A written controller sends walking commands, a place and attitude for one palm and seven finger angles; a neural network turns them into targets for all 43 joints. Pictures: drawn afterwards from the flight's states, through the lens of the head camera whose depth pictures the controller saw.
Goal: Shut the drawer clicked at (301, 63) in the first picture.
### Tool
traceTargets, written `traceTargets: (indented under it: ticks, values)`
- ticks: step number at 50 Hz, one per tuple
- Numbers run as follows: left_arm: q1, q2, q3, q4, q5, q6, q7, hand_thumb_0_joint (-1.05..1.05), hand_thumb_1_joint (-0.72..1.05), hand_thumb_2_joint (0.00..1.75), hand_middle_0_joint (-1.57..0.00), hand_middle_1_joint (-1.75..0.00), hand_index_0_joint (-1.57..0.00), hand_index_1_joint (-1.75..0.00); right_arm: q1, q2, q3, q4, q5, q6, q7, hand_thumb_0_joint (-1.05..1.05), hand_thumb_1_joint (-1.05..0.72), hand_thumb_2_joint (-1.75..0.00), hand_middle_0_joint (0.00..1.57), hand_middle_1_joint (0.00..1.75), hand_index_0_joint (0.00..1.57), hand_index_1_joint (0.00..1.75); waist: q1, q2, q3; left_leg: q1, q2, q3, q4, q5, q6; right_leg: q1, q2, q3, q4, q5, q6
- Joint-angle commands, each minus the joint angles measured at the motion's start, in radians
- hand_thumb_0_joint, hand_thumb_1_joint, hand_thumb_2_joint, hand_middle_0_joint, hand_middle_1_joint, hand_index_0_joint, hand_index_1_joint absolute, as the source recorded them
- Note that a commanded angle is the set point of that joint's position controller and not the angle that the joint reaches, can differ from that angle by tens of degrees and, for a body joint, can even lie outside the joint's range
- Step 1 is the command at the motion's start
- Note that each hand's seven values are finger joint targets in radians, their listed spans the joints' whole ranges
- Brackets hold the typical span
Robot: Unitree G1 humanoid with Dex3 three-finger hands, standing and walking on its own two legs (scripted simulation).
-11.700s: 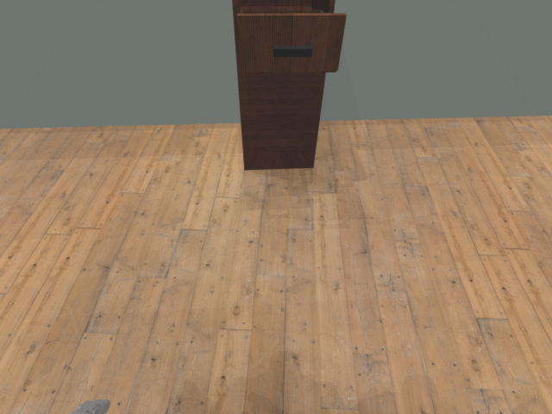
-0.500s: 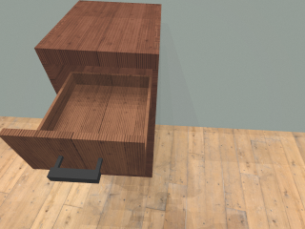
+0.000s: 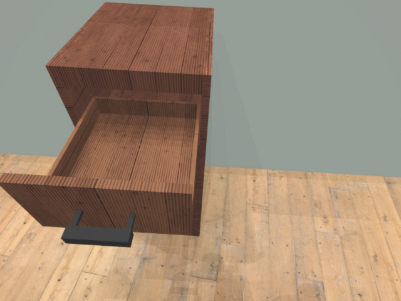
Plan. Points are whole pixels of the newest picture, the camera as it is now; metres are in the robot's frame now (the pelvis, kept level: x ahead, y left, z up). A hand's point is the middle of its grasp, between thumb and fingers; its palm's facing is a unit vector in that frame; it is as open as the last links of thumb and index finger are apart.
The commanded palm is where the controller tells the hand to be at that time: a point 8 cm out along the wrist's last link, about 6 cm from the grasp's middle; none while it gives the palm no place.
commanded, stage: look again from close up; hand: left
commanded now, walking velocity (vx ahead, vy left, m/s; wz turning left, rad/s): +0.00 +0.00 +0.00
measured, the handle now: (102, 225) +0.25 +0.21 +0.02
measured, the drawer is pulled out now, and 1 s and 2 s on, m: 0.29 0.29 0.29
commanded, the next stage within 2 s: shuffle to correct the standing spot in 0.44 s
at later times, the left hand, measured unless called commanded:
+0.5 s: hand out of the picture -0.02 +0.16 -0.18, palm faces +0.03 -0.99 -0.16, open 7.3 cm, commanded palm none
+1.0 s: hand out of the picture -0.02 +0.18 -0.18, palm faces +0.02 -0.98 -0.21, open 7.3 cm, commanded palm none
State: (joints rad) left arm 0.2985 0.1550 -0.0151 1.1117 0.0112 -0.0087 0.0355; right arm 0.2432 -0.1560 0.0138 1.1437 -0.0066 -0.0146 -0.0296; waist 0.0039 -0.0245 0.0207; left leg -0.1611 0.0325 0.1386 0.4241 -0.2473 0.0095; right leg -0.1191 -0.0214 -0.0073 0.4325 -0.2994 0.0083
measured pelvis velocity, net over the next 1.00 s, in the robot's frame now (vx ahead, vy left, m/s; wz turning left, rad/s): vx -0.04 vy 0.00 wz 0.00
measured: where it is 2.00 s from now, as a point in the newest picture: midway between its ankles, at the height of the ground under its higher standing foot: outside the picture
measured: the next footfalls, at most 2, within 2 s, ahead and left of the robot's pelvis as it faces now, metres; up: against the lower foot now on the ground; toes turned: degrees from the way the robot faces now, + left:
none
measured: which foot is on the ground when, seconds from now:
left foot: down 0.00-1.00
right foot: down 0.00-1.00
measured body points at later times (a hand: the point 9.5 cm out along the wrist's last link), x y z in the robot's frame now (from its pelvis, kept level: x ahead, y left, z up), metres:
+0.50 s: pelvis +0.00 +0.00 +0.00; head +0.01 +0.00 +0.45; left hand -0.02 +0.21 -0.16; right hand -0.01 -0.22 -0.16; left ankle -0.01 +0.11 -0.74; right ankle -0.04 -0.12 -0.74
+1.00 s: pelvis -0.04 +0.00 +0.00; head -0.04 +0.00 +0.45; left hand -0.02 +0.23 -0.16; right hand -0.01 -0.23 -0.16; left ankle -0.01 +0.11 -0.74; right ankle -0.04 -0.12 -0.74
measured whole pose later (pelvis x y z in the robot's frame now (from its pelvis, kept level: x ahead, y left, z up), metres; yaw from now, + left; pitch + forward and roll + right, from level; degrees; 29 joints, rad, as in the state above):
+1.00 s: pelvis -0.04 +0.00 +0.00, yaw +0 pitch -1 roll +0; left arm 0.29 0.18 0.01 1.04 0.03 0.02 0.03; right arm 0.25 -0.17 -0.02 1.08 -0.02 0.02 -0.01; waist 0.00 -0.01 0.00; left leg -0.26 0.04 0.13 0.49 -0.25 0.02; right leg -0.22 -0.02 0.00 0.52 -0.32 0.00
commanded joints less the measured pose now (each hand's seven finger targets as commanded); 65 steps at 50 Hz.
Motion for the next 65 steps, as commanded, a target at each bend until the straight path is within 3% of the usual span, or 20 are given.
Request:
traceTargets:
  ticks: [1, 27, 31, 36, 38, 41, 43, 45, 48, 50, 54, 56, 59, 60, 61, 63, 64, 65]
  values:
    - [0.078, 0.094, 0.020, -0.022, 0.005, -0.013, 0.006, 0.00, 0.90, 0.90, -0.20, -0.30, -0.20, -0.30, 0.054, -0.097, -0.016, -0.024, -0.003, -0.016, 0.000, 0.00, -0.90, -0.90, 0.20, 0.30, 0.20, 0.30, 0.003, 0.013, 0.040, 0.045, 0.096, -0.109, -0.071, 0.198, 0.025, -0.090, -0.078, 0.060, -0.072, 0.224, -0.029]
    - [0.110, 0.074, 0.018, -0.011, 0.004, -0.018, 0.008, 0.00, 0.90, 0.90, -0.20, -0.30, -0.20, -0.30, 0.087, -0.069, -0.017, -0.005, -0.001, -0.015, -0.002, 0.00, -0.90, -0.90, 0.20, 0.30, 0.20, 0.30, 0.003, 0.012, 0.055, 0.031, 0.091, -0.110, -0.069, 0.178, 0.021, -0.098, -0.078, 0.063, -0.085, 0.229, -0.034]
    - [0.106, 0.094, 0.031, -0.041, 0.006, -0.011, 0.016, 0.00, 0.90, 0.90, -0.20, -0.30, -0.20, -0.30, 0.071, -0.081, -0.030, -0.037, 0.001, -0.009, -0.004, 0.00, -0.90, -0.90, 0.20, 0.30, 0.20, 0.30, 0.010, 0.037, 0.051, 0.029, 0.097, -0.107, -0.034, 0.340, 0.019, -0.112, -0.094, 0.079, -0.029, 0.374, -0.040]
    - [0.087, 0.115, 0.053, -0.082, 0.008, 0.004, 0.020, 0.00, 0.90, 0.90, -0.20, -0.30, -0.20, -0.30, 0.051, -0.111, -0.057, -0.088, -0.004, 0.018, -0.003, 0.00, -0.90, -0.90, 0.20, 0.30, 0.20, 0.30, 0.010, 0.036, -0.001, 0.036, 0.109, -0.098, 0.032, 0.387, 0.018, -0.143, -0.100, 0.090, 0.044, 0.395, -0.049]
    - [0.074, 0.129, 0.060, -0.100, 0.009, 0.010, 0.019, 0.00, 0.90, 0.90, -0.20, -0.30, -0.20, -0.30, 0.035, -0.119, -0.066, -0.111, -0.006, 0.030, -0.001, 0.00, -0.90, -0.90, 0.20, 0.30, 0.20, 0.30, 0.010, 0.024, -0.012, 0.010, 0.107, -0.095, 0.058, 0.349, 0.016, -0.149, -0.108, 0.107, 0.056, 0.389, -0.056]
    - [0.062, 0.116, 0.054, -0.115, 0.013, 0.009, 0.018, 0.00, 0.90, 0.90, -0.20, -0.30, -0.20, -0.30, 0.037, -0.098, -0.064, -0.126, -0.005, 0.027, 0.008, 0.00, -0.90, -0.90, 0.20, 0.30, 0.20, 0.30, 0.002, -0.035, -0.041, -0.012, 0.081, -0.090, 0.046, 0.123, 0.015, -0.160, -0.113, 0.136, 0.002, 0.211, -0.060]
    - [0.036, 0.115, 0.047, -0.119, 0.014, 0.007, 0.012, 0.00, 0.90, 0.90, -0.20, -0.30, -0.20, -0.30, 0.035, -0.084, -0.061, -0.122, -0.006, 0.024, 0.015, 0.00, -0.90, -0.90, 0.20, 0.30, 0.20, 0.30, -0.008, -0.059, -0.010, -0.017, 0.060, -0.089, 0.023, -0.028, 0.010, -0.218, -0.114, 0.149, -0.061, 0.009, -0.062]
    - [0.024, 0.107, 0.040, -0.116, 0.016, 0.006, 0.005, 0.00, 0.90, 0.90, -0.20, -0.30, -0.20, -0.30, 0.050, -0.083, -0.054, -0.105, -0.011, 0.024, 0.019, 0.00, -0.90, -0.90, 0.20, 0.30, 0.20, 0.30, -0.016, -0.059, 0.028, -0.007, 0.063, -0.110, -0.026, -0.132, 0.012, -0.272, -0.084, 0.133, -0.125, -0.215, -0.050]
    - [0.034, 0.111, 0.043, -0.108, 0.021, 0.012, -0.004, 0.00, 0.90, 0.90, -0.20, -0.30, -0.20, -0.30, 0.070, -0.102, -0.054, -0.088, -0.020, 0.023, 0.026, 0.00, -0.90, -0.90, 0.20, 0.30, 0.20, 0.30, -0.009, -0.027, 0.102, -0.073, 0.069, -0.137, -0.079, -0.305, 0.021, -0.301, -0.052, 0.108, -0.123, -0.350, -0.040]
    - [0.056, 0.104, 0.045, -0.108, 0.024, 0.013, -0.008, 0.00, 0.90, 0.90, -0.20, -0.30, -0.20, -0.30, 0.083, -0.107, -0.055, -0.082, -0.021, 0.022, 0.026, 0.00, -0.90, -0.90, 0.20, 0.30, 0.20, 0.30, -0.003, 0.005, 0.123, -0.103, 0.086, -0.169, -0.121, -0.360, 0.034, -0.287, -0.033, 0.080, -0.088, -0.335, -0.042]
    - [0.076, 0.053, 0.038, -0.094, 0.018, 0.005, -0.019, 0.00, 0.90, 0.90, -0.20, -0.30, -0.20, -0.30, 0.101, -0.126, -0.054, -0.072, -0.018, 0.007, 0.015, 0.00, -0.90, -0.90, 0.20, 0.30, 0.20, 0.30, -0.001, 0.128, 0.102, -0.119, 0.151, -0.248, -0.213, -0.360, 0.065, -0.225, 0.007, -0.016, 0.066, -0.095, -0.040]
    - [0.093, 0.041, 0.033, -0.086, 0.019, 0.000, -0.018, 0.00, 0.90, 0.90, -0.20, -0.30, -0.20, -0.30, 0.096, -0.121, -0.049, -0.072, -0.013, -0.002, 0.011, 0.00, -0.90, -0.90, 0.20, 0.30, 0.20, 0.30, 0.012, 0.123, 0.084, -0.121, 0.164, -0.254, -0.212, -0.307, 0.073, -0.186, -0.003, -0.018, 0.064, -0.036, -0.037]
    - [0.129, 0.058, 0.031, -0.060, 0.014, -0.010, -0.011, 0.00, 0.90, 0.90, -0.20, -0.30, -0.20, -0.30, 0.087, -0.093, -0.043, -0.067, -0.008, -0.007, 0.011, 0.00, -0.90, -0.90, 0.20, 0.30, 0.20, 0.30, 0.022, 0.069, 0.084, -0.144, 0.108, -0.200, -0.156, -0.252, 0.046, -0.141, -0.042, 0.048, -0.028, -0.031, -0.043]
    - [0.068, 0.201, 0.015, -0.117, 0.017, -0.016, -0.011, 0.00, 0.90, 0.90, -0.20, -0.30, -0.20, -0.30, 0.012, -0.165, -0.054, -0.171, -0.035, 0.015, 0.017, 0.00, -0.90, -0.90, 0.20, 0.30, 0.20, 0.30, -0.018, 0.181, 0.198, -0.188, 0.028, -0.162, -0.132, -0.233, 0.044, -0.203, 0.007, -0.007, 0.050, -0.117, -0.065]
    - [0.106, 0.130, 0.026, -0.107, 0.012, -0.005, -0.001, 0.00, 0.90, 0.90, -0.20, -0.30, -0.20, -0.30, 0.004, -0.119, -0.058, -0.178, -0.030, 0.005, 0.014, 0.00, -0.90, -0.90, 0.20, 0.30, 0.20, 0.30, 0.020, 0.201, 0.096, -0.221, 0.097, -0.194, -0.076, -0.354, 0.031, -0.220, -0.035, 0.020, 0.044, -0.193, -0.053]
    - [0.115, 0.125, 0.020, -0.097, 0.013, -0.023, 0.005, 0.00, 0.90, 0.90, -0.20, -0.30, -0.20, -0.30, 0.028, -0.087, -0.044, -0.180, -0.019, 0.009, 0.012, 0.00, -0.90, -0.90, 0.20, 0.30, 0.20, 0.30, 0.001, 0.027, 0.036, -0.170, 0.032, -0.154, 0.062, -0.169, 0.016, -0.209, -0.089, 0.135, -0.065, -0.164, -0.070]
    - [0.094, 0.122, 0.020, -0.096, 0.008, -0.034, 0.006, 0.00, 0.90, 0.90, -0.20, -0.30, -0.20, -0.30, 0.066, -0.068, -0.043, -0.171, -0.014, 0.007, 0.013, 0.00, -0.90, -0.90, 0.20, 0.30, 0.20, 0.30, -0.022, -0.078, -0.006, -0.113, 0.023, -0.138, 0.112, -0.075, 0.011, -0.227, -0.122, 0.179, -0.110, -0.148, -0.076]
    - [0.074, 0.124, 0.013, -0.106, 0.006, -0.042, 0.007, 0.00, 0.90, 0.90, -0.20, -0.30, -0.20, -0.30, 0.102, -0.066, -0.034, -0.165, -0.016, 0.001, 0.016, 0.00, -0.90, -0.90, 0.20, 0.30, 0.20, 0.30, -0.035, -0.133, -0.045, -0.072, 0.029, -0.130, 0.110, -0.007, 0.015, -0.195, -0.122, 0.174, -0.100, -0.024, -0.077]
